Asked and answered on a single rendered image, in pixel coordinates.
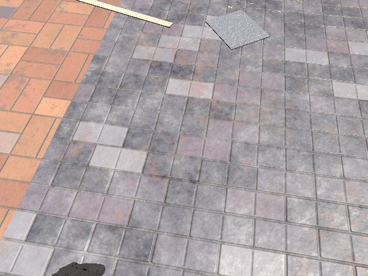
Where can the left robot hand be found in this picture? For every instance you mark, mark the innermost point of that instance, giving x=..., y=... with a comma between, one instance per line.
x=85, y=269

